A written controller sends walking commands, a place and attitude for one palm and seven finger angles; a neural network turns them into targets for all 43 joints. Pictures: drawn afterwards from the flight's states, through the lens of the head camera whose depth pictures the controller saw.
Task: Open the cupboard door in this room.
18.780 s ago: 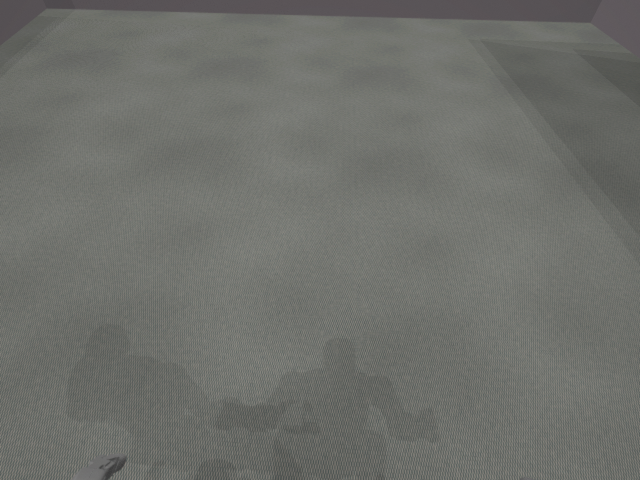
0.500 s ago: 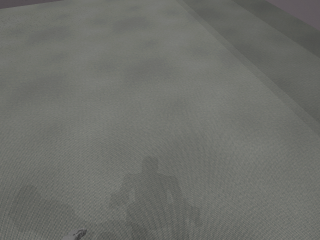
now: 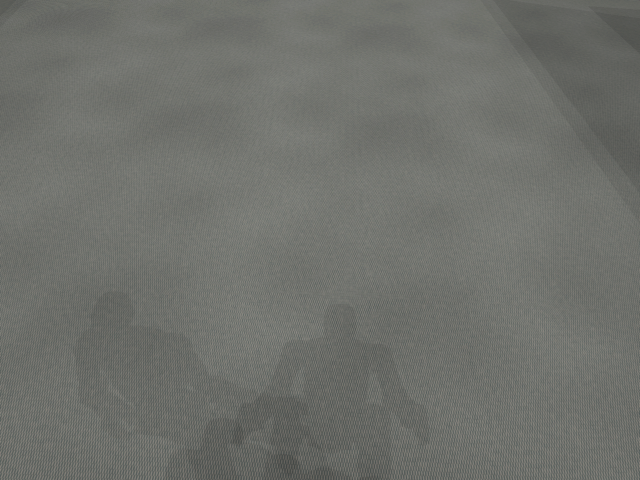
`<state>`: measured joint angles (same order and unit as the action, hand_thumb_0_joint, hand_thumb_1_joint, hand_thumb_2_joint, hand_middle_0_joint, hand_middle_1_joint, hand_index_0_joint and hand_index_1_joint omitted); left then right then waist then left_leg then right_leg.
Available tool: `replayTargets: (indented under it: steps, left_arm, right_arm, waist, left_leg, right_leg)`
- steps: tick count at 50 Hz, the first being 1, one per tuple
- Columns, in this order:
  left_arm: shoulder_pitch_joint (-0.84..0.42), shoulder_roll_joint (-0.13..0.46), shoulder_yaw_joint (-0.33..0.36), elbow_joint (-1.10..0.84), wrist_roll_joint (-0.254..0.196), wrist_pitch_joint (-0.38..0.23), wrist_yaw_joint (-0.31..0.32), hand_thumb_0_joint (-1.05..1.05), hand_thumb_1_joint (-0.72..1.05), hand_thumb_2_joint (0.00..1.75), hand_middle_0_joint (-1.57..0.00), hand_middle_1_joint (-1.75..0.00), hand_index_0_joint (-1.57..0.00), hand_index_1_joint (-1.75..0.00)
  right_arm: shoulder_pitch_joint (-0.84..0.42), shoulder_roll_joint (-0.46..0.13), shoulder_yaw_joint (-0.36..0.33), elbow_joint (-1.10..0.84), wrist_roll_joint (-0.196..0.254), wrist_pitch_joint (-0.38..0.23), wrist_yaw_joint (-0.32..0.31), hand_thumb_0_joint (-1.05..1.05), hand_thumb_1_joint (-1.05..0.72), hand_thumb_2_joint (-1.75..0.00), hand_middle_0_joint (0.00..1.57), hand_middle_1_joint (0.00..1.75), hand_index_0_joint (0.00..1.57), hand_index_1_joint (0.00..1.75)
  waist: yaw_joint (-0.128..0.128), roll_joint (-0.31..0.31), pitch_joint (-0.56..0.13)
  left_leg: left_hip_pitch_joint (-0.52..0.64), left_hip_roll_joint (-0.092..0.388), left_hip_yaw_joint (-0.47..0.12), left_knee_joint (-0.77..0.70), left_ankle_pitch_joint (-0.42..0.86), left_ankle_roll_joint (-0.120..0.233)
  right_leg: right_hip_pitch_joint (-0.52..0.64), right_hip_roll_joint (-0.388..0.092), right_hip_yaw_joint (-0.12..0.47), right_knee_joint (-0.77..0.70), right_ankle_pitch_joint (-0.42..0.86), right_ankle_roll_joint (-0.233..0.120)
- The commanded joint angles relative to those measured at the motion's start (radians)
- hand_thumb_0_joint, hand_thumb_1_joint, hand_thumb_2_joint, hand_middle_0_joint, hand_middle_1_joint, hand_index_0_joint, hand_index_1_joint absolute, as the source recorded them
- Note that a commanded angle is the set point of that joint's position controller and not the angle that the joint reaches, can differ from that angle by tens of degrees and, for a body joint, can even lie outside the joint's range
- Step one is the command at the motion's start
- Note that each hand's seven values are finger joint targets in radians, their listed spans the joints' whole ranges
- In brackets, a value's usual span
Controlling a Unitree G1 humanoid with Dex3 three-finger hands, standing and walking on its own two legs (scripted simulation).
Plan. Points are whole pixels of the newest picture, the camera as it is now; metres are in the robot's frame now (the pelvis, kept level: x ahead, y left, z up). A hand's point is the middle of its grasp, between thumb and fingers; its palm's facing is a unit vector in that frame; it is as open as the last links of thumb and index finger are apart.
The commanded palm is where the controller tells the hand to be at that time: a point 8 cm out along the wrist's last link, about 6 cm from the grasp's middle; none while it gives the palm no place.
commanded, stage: turn or walk to find it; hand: left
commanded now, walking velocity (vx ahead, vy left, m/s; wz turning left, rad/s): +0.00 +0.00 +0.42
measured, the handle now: out of the picture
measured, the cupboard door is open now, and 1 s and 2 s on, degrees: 0 0 0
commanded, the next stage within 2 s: stand and wait in 0.52 s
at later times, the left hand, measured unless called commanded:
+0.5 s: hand out of the picture +0.06 +0.23 -0.15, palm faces +0.18 -0.95 -0.25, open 7.4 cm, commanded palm none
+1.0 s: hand out of the picture -0.11 +0.17 -0.15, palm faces +0.46 -0.85 -0.26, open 7.4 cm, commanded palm none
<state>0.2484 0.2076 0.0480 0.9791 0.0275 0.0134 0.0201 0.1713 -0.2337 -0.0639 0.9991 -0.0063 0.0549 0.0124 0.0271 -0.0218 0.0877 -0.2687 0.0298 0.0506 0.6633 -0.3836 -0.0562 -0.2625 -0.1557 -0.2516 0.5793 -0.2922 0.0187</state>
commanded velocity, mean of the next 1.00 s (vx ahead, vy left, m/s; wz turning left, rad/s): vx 0.00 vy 0.00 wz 0.45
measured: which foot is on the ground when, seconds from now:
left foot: up 0.00-0.00, down 0.02-0.58, up 0.60-1.00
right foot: down 0.00-0.02, up 0.04-0.54, down 0.56-1.00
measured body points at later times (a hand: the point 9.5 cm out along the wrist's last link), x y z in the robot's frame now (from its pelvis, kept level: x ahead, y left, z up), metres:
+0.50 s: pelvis -0.02 +0.01 +0.01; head +0.01 +0.01 +0.46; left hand +0.05 +0.27 -0.13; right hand +0.05 -0.22 -0.15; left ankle -0.02 +0.12 -0.73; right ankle +0.00 -0.13 -0.70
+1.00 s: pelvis -0.06 -0.03 +0.01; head -0.02 -0.03 +0.46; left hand -0.13 +0.21 -0.13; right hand +0.11 -0.24 -0.15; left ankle -0.15 +0.10 -0.69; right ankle +0.00 -0.12 -0.73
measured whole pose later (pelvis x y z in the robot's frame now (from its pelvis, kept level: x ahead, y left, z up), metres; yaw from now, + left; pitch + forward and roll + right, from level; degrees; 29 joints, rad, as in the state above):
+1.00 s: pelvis -0.06 -0.03 +0.01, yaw +26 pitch +0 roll +2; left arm 0.24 0.19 0.04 0.96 0.03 0.01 0.02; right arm 0.19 -0.25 -0.08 1.00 -0.01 0.07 0.02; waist 0.02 0.00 0.08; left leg -0.34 0.04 0.02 0.84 -0.46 -0.07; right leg -0.25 -0.15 -0.25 0.53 -0.26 -0.02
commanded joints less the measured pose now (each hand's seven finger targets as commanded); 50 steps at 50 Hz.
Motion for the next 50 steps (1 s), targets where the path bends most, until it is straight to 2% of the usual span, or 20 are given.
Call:
replayTargets:
  steps: [1,2,3,4,7,9,21,24,26,27,28,29,30,31,32,34,36,41,47,50]
  left_arm:
    - [-0.005,0.104,0.032,-0.093,-0.02,0.005,0.0,0.0,0.9,0.9,-0.2,-0.3,-0.2,-0.3]
    - [-0.048,0.089,0.02,-0.111,-0.013,0.017,0.004,0.0,0.9,0.9,-0.2,-0.3,-0.2,-0.3]
    - [-0.081,0.104,0.022,-0.101,-0.01,0.026,0.005,0.0,0.9,0.9,-0.2,-0.3,-0.2,-0.3]
    - [-0.091,0.101,0.027,-0.089,-0.011,0.031,0.005,0.0,0.9,0.9,-0.2,-0.3,-0.2,-0.3]
    - [-0.057,0.113,0.032,-0.054,-0.012,0.023,-0.009,0.0,0.9,0.9,-0.2,-0.3,-0.2,-0.3]
    - [-0.054,0.114,0.029,-0.048,-0.013,0.021,-0.009,0.0,0.9,0.9,-0.2,-0.3,-0.2,-0.3]
    - [-0.155,0.09,0.02,-0.11,-0.019,0.019,0.002,0.0,0.9,0.9,-0.2,-0.3,-0.2,-0.3]
    - [-0.11,0.082,0.02,-0.106,-0.025,0.01,0.003,0.0,0.9,0.9,-0.2,-0.3,-0.2,-0.3]
    - [-0.057,0.093,0.023,-0.091,-0.025,-0.001,0.005,0.0,0.9,0.9,-0.2,-0.3,-0.2,-0.3]
    - [-0.013,0.109,0.026,-0.079,-0.023,-0.009,0.008,0.0,0.9,0.9,-0.2,-0.3,-0.2,-0.3]
    - [0.016,0.172,0.038,-0.075,-0.011,-0.02,0.015,0.0,0.9,0.9,-0.2,-0.3,-0.2,-0.3]
    - [0.027,0.241,0.052,-0.083,-0.003,-0.022,0.017,0.0,0.9,0.9,-0.2,-0.3,-0.2,-0.3]
    - [0.013,0.234,0.046,-0.097,-0.01,-0.015,0.018,0.0,0.9,0.9,-0.2,-0.3,-0.2,-0.3]
    - [-0.051,0.191,0.054,-0.107,-0.014,-0.02,0.025,0.0,0.9,0.9,-0.2,-0.3,-0.2,-0.3]
    - [-0.104,0.171,0.045,-0.124,-0.015,-0.016,0.021,0.0,0.9,0.9,-0.2,-0.3,-0.2,-0.3]
    - [-0.144,0.131,0.031,-0.134,-0.015,-0.021,0.015,0.0,0.9,0.9,-0.2,-0.3,-0.2,-0.3]
    - [-0.117,0.122,0.028,-0.126,-0.014,-0.025,0.014,0.0,0.9,0.9,-0.2,-0.3,-0.2,-0.3]
    - [-0.021,0.138,0.035,-0.094,-0.007,-0.026,0.015,0.0,0.9,0.9,-0.2,-0.3,-0.2,-0.3]
    - [0.054,0.195,0.054,-0.064,0.005,-0.018,0.01,0.0,0.9,0.9,-0.2,-0.3,-0.2,-0.3]
    - [0.04,0.214,0.059,-0.06,0.004,-0.013,0.008,0.0,0.9,0.9,-0.2,-0.3,-0.2,-0.3]
  right_arm:
    - [0.123,-0.201,-0.04,-0.05,-0.011,-0.051,-0.01,0.0,-0.9,-0.9,0.2,0.3,0.2,0.3]
    - [0.152,-0.245,-0.049,-0.042,-0.011,-0.039,-0.018,0.0,-0.9,-0.9,0.2,0.3,0.2,0.3]
    - [0.132,-0.22,-0.041,-0.037,-0.014,-0.04,-0.026,0.0,-0.9,-0.9,0.2,0.3,0.2,0.3]
    - [0.084,-0.194,-0.035,-0.045,-0.016,-0.043,-0.035,0.0,-0.9,-0.9,0.2,0.3,0.2,0.3]
    - [0.013,-0.148,-0.016,-0.067,-0.013,-0.051,-0.04,0.0,-0.9,-0.9,0.2,0.3,0.2,0.3]
    - [0.036,-0.15,-0.017,-0.066,-0.01,-0.056,-0.04,0.0,-0.9,-0.9,0.2,0.3,0.2,0.3]
    - [0.086,-0.148,-0.037,-0.072,-0.021,-0.043,-0.033,0.0,-0.9,-0.9,0.2,0.3,0.2,0.3]
    - [0.065,-0.153,-0.041,-0.079,-0.022,-0.038,-0.03,0.0,-0.9,-0.9,0.2,0.3,0.2,0.3]
    - [0.057,-0.143,-0.042,-0.081,-0.016,-0.037,-0.028,0.0,-0.9,-0.9,0.2,0.3,0.2,0.3]
    - [0.055,-0.121,-0.038,-0.081,-0.01,-0.039,-0.026,0.0,-0.9,-0.9,0.2,0.3,0.2,0.3]
    - [0.072,-0.068,-0.031,-0.088,-0.001,-0.041,-0.02,0.0,-0.9,-0.9,0.2,0.3,0.2,0.3]
    - [0.049,-0.04,-0.028,-0.118,-0.004,-0.039,-0.02,0.0,-0.9,-0.9,0.2,0.3,0.2,0.3]
    - [0.036,-0.087,-0.042,-0.116,-0.011,-0.026,-0.021,0.0,-0.9,-0.9,0.2,0.3,0.2,0.3]
    - [0.063,-0.094,-0.047,-0.095,-0.017,-0.008,-0.019,0.0,-0.9,-0.9,0.2,0.3,0.2,0.3]
    - [0.075,-0.092,-0.052,-0.07,-0.018,0.001,-0.014,0.0,-0.9,-0.9,0.2,0.3,0.2,0.3]
    - [0.115,-0.069,-0.047,-0.044,-0.021,0.007,-0.001,0.0,-0.9,-0.9,0.2,0.3,0.2,0.3]
    - [0.125,-0.065,-0.046,-0.037,-0.018,0.011,0.003,0.0,-0.9,-0.9,0.2,0.3,0.2,0.3]
    - [0.053,-0.069,-0.04,-0.06,-0.017,0.009,0.003,0.0,-0.9,-0.9,0.2,0.3,0.2,0.3]
    - [-0.037,-0.045,-0.016,-0.088,-0.005,-0.011,0.001,0.0,-0.9,-0.9,0.2,0.3,0.2,0.3]
    - [-0.01,-0.049,-0.011,-0.088,0.0,-0.021,-0.003,0.0,-0.9,-0.9,0.2,0.3,0.2,0.3]
  waist:
    - [-0.073,0.301,-0.161]
    - [-0.093,0.305,-0.155]
    - [-0.09,0.238,-0.12]
    - [-0.073,0.281,-0.087]
    - [-0.032,0.191,-0.063]
    - [-0.033,0.154,-0.084]
    - [-0.062,0.163,-0.086]
    - [-0.044,0.176,-0.113]
    - [-0.015,0.153,-0.132]
    - [0.004,0.099,-0.158]
    - [0.01,-0.066,-0.185]
    - [0.025,-0.265,-0.139]
    - [0.02,-0.159,-0.115]
    - [-0.011,-0.213,-0.094]
    - [-0.034,-0.132,-0.045]
    - [-0.066,-0.091,-0.015]
    - [-0.061,-0.115,-0.013]
    - [-0.011,-0.137,-0.041]
    - [0.035,-0.174,-0.107]
    - [0.016,-0.192,-0.142]
  left_leg:
    - [0.311,0.293,-0.369,-0.342,0.562,0.125]
    - [0.25,0.38,-0.405,-0.335,0.711,0.217]
    - [0.193,0.356,-0.361,-0.341,0.676,0.236]
    - [0.163,0.302,-0.339,-0.342,0.664,0.227]
    - [0.16,0.214,-0.242,-0.325,0.683,0.197]
    - [0.193,0.196,-0.233,-0.319,0.726,0.194]
    - [0.137,0.2,-0.401,-0.317,0.56,0.239]
    - [0.073,0.167,-0.421,-0.282,0.564,0.222]
    - [0.009,0.128,-0.407,-0.229,0.523,0.187]
    - [-0.056,0.087,-0.373,-0.188,0.407,0.146]
    - [-0.207,0.002,-0.276,-0.054,0.185,0.087]
    - [-0.328,-0.116,-0.126,0.163,-0.17,0.031]
    - [-0.285,-0.078,-0.154,0.338,-0.202,0.035]
    - [-0.278,-0.049,-0.184,0.434,-0.161,0.034]
    - [-0.269,-0.04,-0.168,0.515,-0.096,0.03]
    - [-0.269,-0.022,-0.128,0.574,0.004,0.014]
    - [-0.273,-0.017,-0.114,0.593,0.053,0.0]
    - [-0.285,0.01,-0.091,0.478,0.019,-0.024]
    - [-0.184,0.005,-0.006,0.159,-0.1,-0.016]
    - [-0.104,-0.007,0.027,0.024,-0.067,-0.001]
  right_leg:
    - [-0.262,0.013,0.061,0.284,-0.195,0.046]
    - [-0.281,0.033,0.144,0.402,-0.356,0.049]
    - [-0.271,0.021,0.192,0.46,-0.313,0.044]
    - [-0.282,0.021,0.215,0.49,-0.26,0.048]
    - [-0.287,0.041,0.221,0.543,-0.13,0.057]
    - [-0.286,0.049,0.223,0.541,-0.103,0.066]
    - [-0.191,0.089,0.242,0.287,-0.157,0.063]
    - [-0.06,0.122,0.222,0.11,-0.119,0.049]
    - [0.072,0.129,0.209,-0.075,0.022,0.042]
    - [0.185,0.095,0.228,-0.193,0.112,0.036]
    - [0.324,-0.08,0.39,-0.265,0.114,-0.011]
    - [0.295,-0.295,0.606,-0.294,0.229,-0.127]
    - [0.147,-0.332,0.567,-0.304,0.232,-0.189]
    - [0.075,-0.287,0.535,-0.334,0.123,-0.184]
    - [0.02,-0.233,0.482,-0.344,0.033,-0.165]
    - [-0.004,-0.156,0.332,-0.319,0.068,-0.119]
    - [0.005,-0.136,0.28,-0.325,0.076,-0.099]
    - [0.109,-0.171,0.274,-0.308,0.113,-0.126]
    - [0.21,-0.213,0.226,-0.21,0.382,-0.165]
    - [0.212,-0.22,0.197,-0.148,0.455,-0.155]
